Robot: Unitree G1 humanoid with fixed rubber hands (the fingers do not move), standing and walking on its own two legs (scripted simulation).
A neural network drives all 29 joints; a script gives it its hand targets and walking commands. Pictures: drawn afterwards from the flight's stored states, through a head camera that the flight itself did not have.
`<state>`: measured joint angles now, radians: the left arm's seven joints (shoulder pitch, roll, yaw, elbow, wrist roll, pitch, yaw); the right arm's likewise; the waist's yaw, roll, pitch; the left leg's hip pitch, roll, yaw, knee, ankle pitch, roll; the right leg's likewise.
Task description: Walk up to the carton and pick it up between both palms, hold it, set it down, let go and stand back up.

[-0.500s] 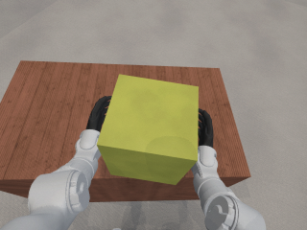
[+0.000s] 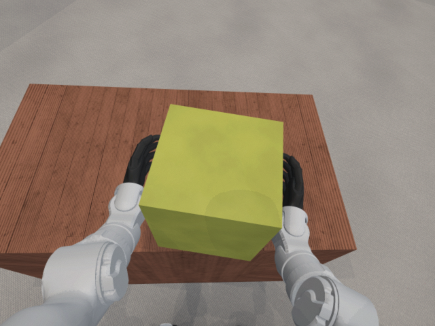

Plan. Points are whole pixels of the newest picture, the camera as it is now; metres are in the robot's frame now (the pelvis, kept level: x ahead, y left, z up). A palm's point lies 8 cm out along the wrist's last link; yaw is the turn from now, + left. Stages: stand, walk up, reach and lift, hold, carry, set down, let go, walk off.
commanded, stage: reach and lift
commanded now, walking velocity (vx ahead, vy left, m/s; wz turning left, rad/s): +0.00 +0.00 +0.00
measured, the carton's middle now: (214, 190) +0.38 +0.01 -0.04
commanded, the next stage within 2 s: none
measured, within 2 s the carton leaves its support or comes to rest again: leaves its support in 0.62 s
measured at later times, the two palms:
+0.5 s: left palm (137, 175) +0.39 +0.16 -0.01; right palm (291, 194) +0.37 -0.14 -0.01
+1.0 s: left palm (137, 146) +0.41 +0.15 +0.08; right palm (313, 172) +0.37 -0.15 +0.07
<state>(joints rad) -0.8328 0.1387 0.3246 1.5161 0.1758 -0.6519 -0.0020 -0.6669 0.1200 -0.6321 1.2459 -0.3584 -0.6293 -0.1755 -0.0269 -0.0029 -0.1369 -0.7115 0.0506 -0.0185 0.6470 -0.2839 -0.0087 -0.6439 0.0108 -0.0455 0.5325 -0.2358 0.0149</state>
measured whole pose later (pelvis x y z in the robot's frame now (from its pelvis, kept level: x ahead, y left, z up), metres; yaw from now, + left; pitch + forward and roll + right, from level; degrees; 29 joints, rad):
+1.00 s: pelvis +0.01 +0.01 +0.01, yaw +2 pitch +12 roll -2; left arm -0.68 0.14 -0.02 1.16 -0.09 -0.28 0.10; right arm -0.55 0.03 -0.12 0.87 0.08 -0.14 -0.24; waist -0.10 0.06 -0.20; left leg -0.48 0.01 -0.07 0.54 -0.27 0.00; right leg -0.39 -0.01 -0.04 0.41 -0.22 0.03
